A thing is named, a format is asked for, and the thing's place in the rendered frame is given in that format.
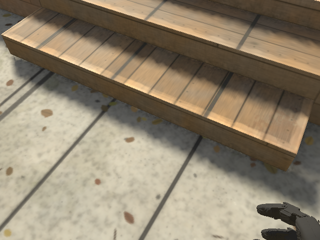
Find right robot hand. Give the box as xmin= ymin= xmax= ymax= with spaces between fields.
xmin=253 ymin=202 xmax=320 ymax=240

